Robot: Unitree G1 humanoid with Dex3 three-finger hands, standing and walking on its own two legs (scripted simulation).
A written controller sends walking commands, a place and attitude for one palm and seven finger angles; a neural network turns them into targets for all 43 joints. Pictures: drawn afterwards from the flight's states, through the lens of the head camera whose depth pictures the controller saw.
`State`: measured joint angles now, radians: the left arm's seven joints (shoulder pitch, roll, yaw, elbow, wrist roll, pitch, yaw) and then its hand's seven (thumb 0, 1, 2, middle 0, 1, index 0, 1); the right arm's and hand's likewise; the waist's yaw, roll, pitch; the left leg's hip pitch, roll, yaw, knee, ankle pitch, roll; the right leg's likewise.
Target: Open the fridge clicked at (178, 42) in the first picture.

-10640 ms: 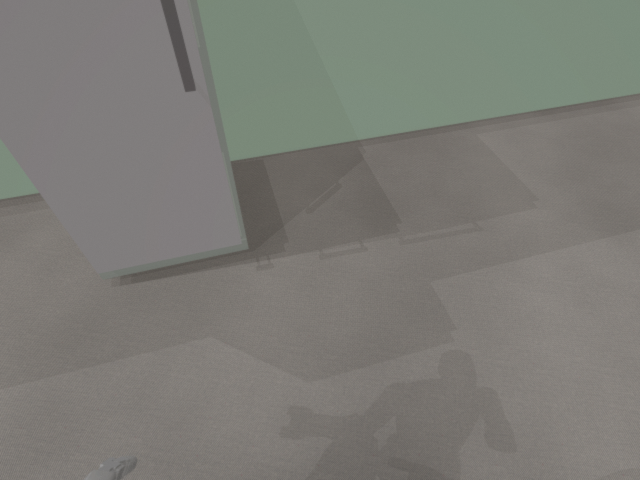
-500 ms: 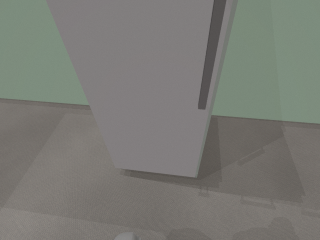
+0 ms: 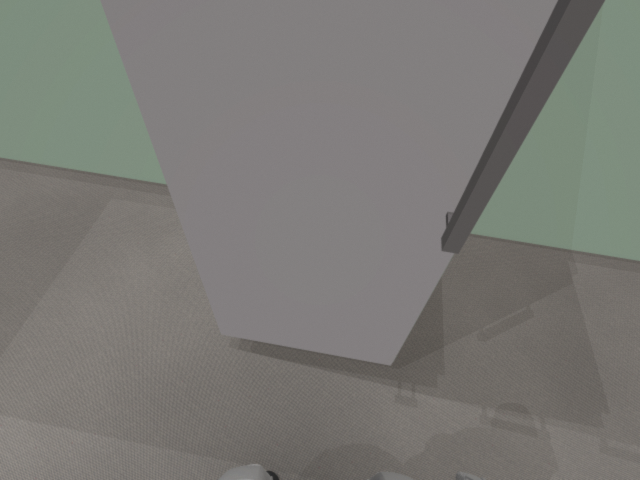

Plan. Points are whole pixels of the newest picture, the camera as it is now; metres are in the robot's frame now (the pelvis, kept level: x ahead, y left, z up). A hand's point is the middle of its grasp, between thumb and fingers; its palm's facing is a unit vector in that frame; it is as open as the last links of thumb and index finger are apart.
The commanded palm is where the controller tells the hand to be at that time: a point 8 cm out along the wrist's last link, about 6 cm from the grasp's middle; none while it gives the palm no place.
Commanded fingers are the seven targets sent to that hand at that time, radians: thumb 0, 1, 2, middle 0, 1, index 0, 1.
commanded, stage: come to a stop and stand still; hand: right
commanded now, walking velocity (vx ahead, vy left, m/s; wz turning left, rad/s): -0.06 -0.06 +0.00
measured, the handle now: (504, 125) +0.48 -0.16 +0.21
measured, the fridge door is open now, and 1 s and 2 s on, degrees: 0 0 0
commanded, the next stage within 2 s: look again from close up in 1.88 s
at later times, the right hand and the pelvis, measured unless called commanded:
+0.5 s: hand out of the picture -0.02 -0.28 -0.16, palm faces +0.04 +0.96 -0.26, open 7.4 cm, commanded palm none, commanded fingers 0.00 -0.90 -0.90 0.20 0.30 0.20 0.30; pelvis -0.03 -0.09 +0.00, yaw +1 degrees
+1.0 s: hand out of the picture +0.01 -0.28 -0.16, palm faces -0.02 +0.98 -0.21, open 7.3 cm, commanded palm none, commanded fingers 0.00 -0.90 -0.90 0.20 0.30 0.20 0.30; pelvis -0.01 -0.10 +0.01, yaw +1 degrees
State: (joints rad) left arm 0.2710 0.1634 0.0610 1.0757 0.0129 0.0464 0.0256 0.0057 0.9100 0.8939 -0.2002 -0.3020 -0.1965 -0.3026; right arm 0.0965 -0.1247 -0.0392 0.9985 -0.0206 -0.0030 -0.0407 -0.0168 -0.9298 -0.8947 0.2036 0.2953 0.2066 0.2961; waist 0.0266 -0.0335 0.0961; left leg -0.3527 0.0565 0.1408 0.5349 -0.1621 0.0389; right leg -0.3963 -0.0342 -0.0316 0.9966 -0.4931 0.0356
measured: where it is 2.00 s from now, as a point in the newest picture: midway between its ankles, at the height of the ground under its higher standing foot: outside the picture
